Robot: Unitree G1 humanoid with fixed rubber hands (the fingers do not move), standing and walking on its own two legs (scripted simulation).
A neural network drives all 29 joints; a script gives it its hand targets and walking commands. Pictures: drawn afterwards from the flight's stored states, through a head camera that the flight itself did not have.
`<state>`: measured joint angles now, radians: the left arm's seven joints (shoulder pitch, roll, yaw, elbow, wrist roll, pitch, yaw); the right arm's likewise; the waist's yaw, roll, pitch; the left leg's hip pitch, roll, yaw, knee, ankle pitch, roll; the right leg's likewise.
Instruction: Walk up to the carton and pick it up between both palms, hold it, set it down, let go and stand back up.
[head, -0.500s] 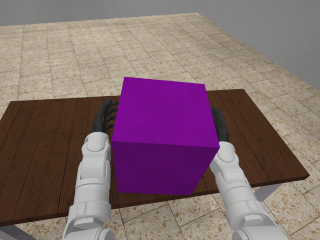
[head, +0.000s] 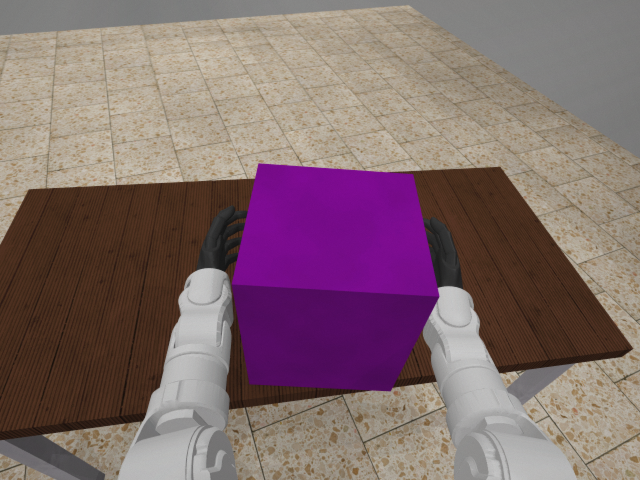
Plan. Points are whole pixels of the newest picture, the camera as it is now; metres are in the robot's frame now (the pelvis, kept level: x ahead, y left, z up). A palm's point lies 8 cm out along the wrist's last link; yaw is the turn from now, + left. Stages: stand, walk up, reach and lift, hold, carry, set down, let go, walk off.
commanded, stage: set down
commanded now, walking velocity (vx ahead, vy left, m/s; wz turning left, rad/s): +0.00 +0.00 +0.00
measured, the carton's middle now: (328, 283) +0.38 +0.02 +0.02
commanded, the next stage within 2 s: none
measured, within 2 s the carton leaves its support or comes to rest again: rests again in 1.98 s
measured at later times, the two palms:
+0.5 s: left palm (220, 277) +0.38 +0.18 +0.02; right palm (433, 284) +0.39 -0.12 +0.03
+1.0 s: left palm (220, 295) +0.37 +0.18 -0.01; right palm (426, 292) +0.39 -0.12 +0.01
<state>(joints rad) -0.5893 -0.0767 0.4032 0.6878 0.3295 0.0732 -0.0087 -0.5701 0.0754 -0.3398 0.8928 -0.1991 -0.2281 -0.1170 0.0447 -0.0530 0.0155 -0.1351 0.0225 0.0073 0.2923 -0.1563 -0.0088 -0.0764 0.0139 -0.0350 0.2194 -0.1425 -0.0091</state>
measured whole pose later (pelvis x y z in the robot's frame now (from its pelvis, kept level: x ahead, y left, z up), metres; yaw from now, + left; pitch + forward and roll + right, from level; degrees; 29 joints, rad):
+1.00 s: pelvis +0.01 +0.00 +0.00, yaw +0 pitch +12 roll -1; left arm -0.61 -0.02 0.44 1.03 0.31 -0.29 0.05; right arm -0.63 0.10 -0.50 1.06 -0.39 -0.42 -0.11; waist 0.04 -0.03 -0.07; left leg -0.39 0.04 0.03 0.34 -0.16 -0.01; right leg -0.33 0.02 -0.05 0.26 -0.14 -0.01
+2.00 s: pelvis +0.00 +0.00 -0.01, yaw +0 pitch +13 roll -1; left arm -0.64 -0.06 0.57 1.00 0.44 -0.35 0.03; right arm -0.64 0.13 -0.67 1.02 -0.52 -0.49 -0.05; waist 0.03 -0.04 -0.05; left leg -0.44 0.03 0.05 0.36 -0.15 0.00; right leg -0.39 0.00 -0.06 0.31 -0.15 -0.01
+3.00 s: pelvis -0.01 +0.01 -0.05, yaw -2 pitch +24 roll -3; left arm -0.91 0.14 0.16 1.53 -0.06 -0.51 0.10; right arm -0.90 -0.13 -0.05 1.52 0.15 -0.52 -0.09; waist 0.06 0.01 -0.24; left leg -0.89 0.06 0.04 0.79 -0.33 0.01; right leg -0.83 0.02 -0.05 0.72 -0.31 0.00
